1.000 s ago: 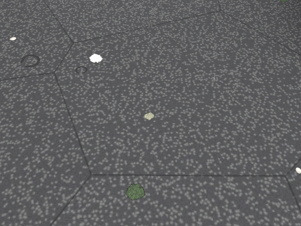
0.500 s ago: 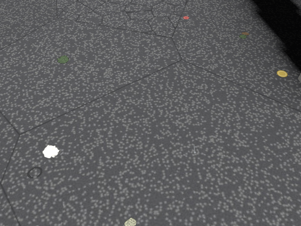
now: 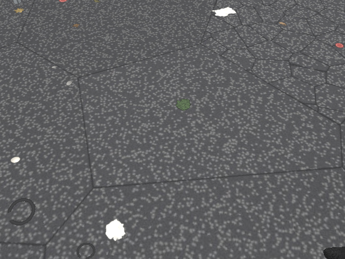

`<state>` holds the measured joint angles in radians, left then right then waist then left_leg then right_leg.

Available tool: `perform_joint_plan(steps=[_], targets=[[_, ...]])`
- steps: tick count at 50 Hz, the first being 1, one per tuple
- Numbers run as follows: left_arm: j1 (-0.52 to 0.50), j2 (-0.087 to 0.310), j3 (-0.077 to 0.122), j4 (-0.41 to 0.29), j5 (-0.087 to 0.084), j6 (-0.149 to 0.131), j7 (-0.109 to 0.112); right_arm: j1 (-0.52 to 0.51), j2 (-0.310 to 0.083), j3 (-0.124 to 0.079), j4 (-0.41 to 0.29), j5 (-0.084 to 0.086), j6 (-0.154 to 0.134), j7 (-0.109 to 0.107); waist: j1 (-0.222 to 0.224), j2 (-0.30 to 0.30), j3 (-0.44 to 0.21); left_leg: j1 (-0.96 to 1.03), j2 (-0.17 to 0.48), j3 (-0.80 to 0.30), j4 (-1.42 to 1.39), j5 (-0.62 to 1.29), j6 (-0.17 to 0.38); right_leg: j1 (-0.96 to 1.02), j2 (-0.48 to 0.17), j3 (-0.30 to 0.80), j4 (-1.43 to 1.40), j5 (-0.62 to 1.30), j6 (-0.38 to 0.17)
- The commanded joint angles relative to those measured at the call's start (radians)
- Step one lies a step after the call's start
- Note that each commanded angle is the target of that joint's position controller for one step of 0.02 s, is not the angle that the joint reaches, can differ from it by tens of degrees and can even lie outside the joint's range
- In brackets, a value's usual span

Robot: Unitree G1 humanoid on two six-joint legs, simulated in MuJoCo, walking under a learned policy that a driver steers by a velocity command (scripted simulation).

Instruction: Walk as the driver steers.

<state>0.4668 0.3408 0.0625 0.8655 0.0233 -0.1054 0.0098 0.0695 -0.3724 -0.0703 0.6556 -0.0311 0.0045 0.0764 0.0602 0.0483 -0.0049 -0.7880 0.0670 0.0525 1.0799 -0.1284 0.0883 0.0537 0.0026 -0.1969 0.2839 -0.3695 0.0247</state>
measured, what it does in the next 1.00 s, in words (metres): walks ahead, turning left: left foot, then right foot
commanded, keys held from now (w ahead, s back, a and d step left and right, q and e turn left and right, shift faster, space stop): w+q+shift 0.22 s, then q+shift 0.38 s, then shift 0.10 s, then e+shift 0.30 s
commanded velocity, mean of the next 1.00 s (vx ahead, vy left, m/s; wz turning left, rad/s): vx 0.45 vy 0.00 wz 0.64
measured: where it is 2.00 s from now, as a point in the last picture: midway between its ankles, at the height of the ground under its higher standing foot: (187, 225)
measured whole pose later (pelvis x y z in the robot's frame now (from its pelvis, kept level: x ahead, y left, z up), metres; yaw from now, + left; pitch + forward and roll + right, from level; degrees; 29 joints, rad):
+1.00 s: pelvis +0.56 +0.04 +0.01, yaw +37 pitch +0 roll -1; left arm 0.25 0.31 0.08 0.74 -0.03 0.03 0.01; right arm 0.11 -0.22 -0.02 0.62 -0.03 0.03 -0.04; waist 0.05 -0.03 0.04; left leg -0.29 0.03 0.03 0.53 -0.24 0.01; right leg -0.53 0.02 -0.01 1.03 -0.43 0.05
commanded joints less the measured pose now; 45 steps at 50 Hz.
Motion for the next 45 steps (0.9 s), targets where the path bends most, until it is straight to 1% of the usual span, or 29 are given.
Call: perform_joint_plan(steps=[1,4,6,7,8,9,10,11,13,15,17,18,19,20,22,24,25,26,27,28,29,30,32,34,37,41,43,44,45], targets=[[-0.155,0.043,-0.01,-0.081,-0.003,-0.034,-0.001,-0.078,0.054,0.046,-0.097,0.002,-0.008,0.033,-0.086,-0.078,0.128,0.172,-0.012,0.073,-0.24,0.16,0.031,-0.204,-0.182,-0.037,-0.187,0.655,-0.067],[-0.089,0.142,0.012,-0.078,-0.001,-0.018,0.013,-0.002,0.005,0.036,-0.064,0.003,-0.012,0.025,-0.141,-0.119,0.036,0.381,-0.136,0.16,-0.314,0.109,0.079,-0.078,-0.209,-0.065,0.04,1.311,-0.044],[-0.148,0.196,0.027,-0.107,0.009,0.017,0.023,0.315,-0.073,-0.001,0.025,0.0,-0.016,0.003,-0.309,-0.146,-0.127,0.735,-0.178,0.101,-0.333,0.025,0.136,-0.14,-0.251,-0.033,0.474,1.422,-0.054],[-0.161,0.185,0.027,-0.115,0.019,0.028,0.016,0.478,-0.121,-0.031,0.09,0.003,-0.015,-0.022,-0.358,-0.079,-0.189,0.991,-0.172,0.02,-0.395,-0.024,0.168,-0.314,-0.2,-0.029,0.819,1.051,-0.049],[-0.166,0.061,-0.002,-0.136,0.034,0.023,-0.005,0.409,-0.197,-0.059,0.09,0.028,0.001,-0.05,-0.264,0.155,-0.11,1.067,-0.042,-0.206,-0.431,-0.035,0.205,-0.609,-0.003,-0.019,1.237,-0.026,-0.021],[-0.085,0.069,-0.013,-0.262,0.005,0.007,-0.002,0.338,-0.317,-0.079,0.024,-0.005,0.014,-0.052,-0.167,0.239,-0.318,1.318,0.185,-0.776,-0.621,-0.113,0.422,-0.921,0.051,0.184,1.479,-0.152,0.009],[-0.189,0.117,-0.017,-0.275,0.018,-0.016,-0.002,0.36,-0.263,-0.078,0.006,0.005,0.017,-0.065,-0.218,0.02,-0.298,1.253,0.201,-0.883,-0.774,-0.272,0.4,-0.975,-0.01,0.296,1.401,-0.04,0.0],[-0.216,0.113,-0.023,-0.274,0.015,-0.027,-0.003,0.328,-0.207,-0.065,0.033,0.008,0.008,-0.076,-0.162,-0.066,-0.111,1.057,0.178,-0.825,-0.827,-0.261,0.355,-0.96,-0.054,0.297,1.27,0.012,-0.005],[-0.214,0.088,-0.033,-0.254,0.041,-0.003,0.002,0.243,-0.151,-0.042,0.04,0.013,-0.025,-0.086,-0.049,-0.167,0.051,0.735,0.085,-0.612,-0.806,0.186,0.295,-0.802,-0.101,0.285,1.105,-0.019,0.019],[-0.189,0.084,-0.033,-0.258,0.043,0.044,0.005,0.232,-0.118,-0.026,0.046,0.025,-0.047,-0.078,0.0,-0.157,0.085,0.532,0.056,-0.492,-0.788,0.619,0.292,-0.668,-0.122,0.264,0.959,-0.081,0.06],[-0.264,0.041,-0.045,-0.296,0.031,0.054,0.005,0.199,-0.136,-0.034,0.049,0.021,-0.057,-0.072,0.006,-0.141,0.07,0.415,-0.045,-0.377,-0.766,0.745,0.239,-0.555,-0.088,0.215,0.748,0.026,0.067],[-0.409,0.023,-0.037,-0.347,-0.008,-0.002,0.015,0.119,-0.075,-0.029,-0.013,0.093,-0.075,-0.091,-0.035,-0.17,0.074,0.341,-0.092,-0.406,-0.762,0.558,0.203,-0.525,-0.028,0.261,0.575,0.112,0.076],[-0.451,-0.007,-0.046,-0.359,-0.012,-0.021,0.015,0.124,-0.103,-0.036,0.001,0.104,-0.068,-0.105,-0.051,-0.155,0.033,0.327,-0.135,-0.375,-0.736,0.48,0.154,-0.431,0.026,0.235,0.401,0.255,0.073],[-0.462,-0.015,-0.04,-0.362,-0.015,-0.029,0.013,0.176,-0.13,-0.049,0.027,0.096,-0.054,-0.116,-0.078,-0.111,-0.023,0.358,-0.155,-0.388,-0.714,0.399,0.106,-0.349,0.086,0.216,0.275,0.394,0.072],[-0.448,0.023,-0.011,-0.363,-0.038,-0.029,0.011,0.244,-0.115,-0.051,0.058,0.075,-0.029,-0.127,-0.09,-0.024,-0.067,0.399,-0.169,-0.443,-0.635,0.253,0.037,-0.225,0.118,0.256,0.187,0.56,0.067],[-0.364,0.053,0.014,-0.357,-0.041,-0.016,0.017,0.213,-0.073,-0.045,0.043,0.077,-0.016,-0.128,-0.021,0.034,-0.11,0.415,-0.207,-0.441,-0.449,0.207,-0.033,-0.083,0.092,0.285,0.122,0.636,0.05],[-0.241,0.064,0.024,-0.328,-0.028,-0.01,0.021,0.199,-0.035,-0.035,0.024,0.071,-0.016,-0.125,0.042,0.037,-0.186,0.4,-0.245,-0.39,-0.256,0.14,-0.085,0.065,0.028,0.305,0.121,0.713,0.021],[-0.12,0.087,0.02,-0.308,-0.011,0.002,0.026,0.255,0.089,0.001,-0.006,0.032,-0.008,-0.121,0.04,-0.115,-0.32,0.265,-0.289,-0.305,0.055,-0.545,-0.117,0.293,-0.238,0.509,0.268,1.059,-0.066],[-0.114,0.089,0.005,-0.337,0.035,0.014,0.015,0.47,0.07,0.008,-0.015,0.045,-0.008,-0.107,-0.051,-0.311,-0.489,0.193,-0.281,-0.331,0.341,-0.735,-0.144,0.395,-0.492,0.823,0.299,1.313,-0.229],[-0.208,0.153,0.036,-0.328,0.007,0.032,0.01,0.536,-0.037,-0.009,-0.025,0.068,0.002,-0.087,-0.098,-0.343,-0.519,0.127,-0.164,-0.285,0.532,-0.572,-0.177,0.341,-0.588,0.981,0.236,0.888,-0.361],[-0.31,0.09,0.031,-0.357,0.003,0.046,0.024,0.398,-0.084,-0.025,-0.031,0.081,0.018,-0.089,-0.075,-0.235,-0.39,0.062,-0.092,-0.213,0.515,-0.427,-0.19,0.198,-0.47,0.882,0.132,0.425,-0.336],[-0.376,0.018,0.005,-0.373,0.003,0.063,0.038,0.289,-0.114,-0.039,-0.045,0.077,0.037,-0.102,-0.061,-0.129,-0.24,0.065,-0.061,-0.161,0.454,-0.332,-0.191,0.011,-0.369,0.71,0.077,0.239,-0.265],[-0.441,0.024,-0.001,-0.351,0.005,0.076,0.034,0.231,-0.081,-0.036,-0.078,0.064,0.067,-0.118,-0.092,-0.109,-0.065,0.18,-0.04,-0.133,0.32,-0.317,-0.185,-0.288,-0.244,0.506,0.021,0.321,-0.216],[-0.419,0.046,0.015,-0.302,0.008,0.065,0.021,0.226,0.007,-0.012,-0.091,0.051,0.052,-0.119,-0.097,-0.142,-0.054,0.274,-0.047,-0.095,0.128,-0.343,-0.167,-0.359,-0.197,0.377,0.004,0.518,-0.226],[-0.402,0.054,0.02,-0.256,-0.007,0.061,0.004,0.203,0.047,0.014,-0.083,0.03,0.025,-0.112,-0.09,-0.131,-0.16,0.402,-0.046,-0.105,-0.113,-0.289,-0.143,-0.309,-0.234,0.366,0.029,0.751,-0.283],[-0.409,0.041,0.007,-0.222,-0.04,0.078,-0.027,0.184,0.044,0.021,-0.053,0.016,0.036,-0.094,-0.106,-0.152,-0.123,0.622,-0.073,-0.087,-0.476,-0.108,-0.109,-0.41,-0.188,0.389,0.014,0.303,-0.245],[-0.363,0.046,0.003,-0.21,-0.047,0.083,-0.033,0.165,-0.014,0.005,-0.072,0.011,0.038,-0.094,-0.113,-0.144,-0.07,0.769,-0.054,-0.105,-0.618,-0.069,-0.051,-0.551,-0.135,0.417,0.031,0.039,-0.151],[-0.34,0.022,-0.005,-0.217,-0.034,0.08,-0.039,0.188,-0.089,-0.009,-0.092,-0.006,0.041,-0.105,-0.11,-0.028,-0.087,0.836,0.127,-0.267,-0.653,-0.034,0.015,-0.631,-0.075,0.384,0.161,-0.135,-0.082],[-0.336,0.024,0.004,-0.247,-0.056,0.079,-0.031,0.175,-0.167,-0.039,-0.068,-0.021,0.047,-0.108,-0.096,0.216,-0.076,0.674,0.292,-0.399,-0.769,-0.16,0.134,-0.661,0.035,0.196,0.366,-0.151,-0.036]])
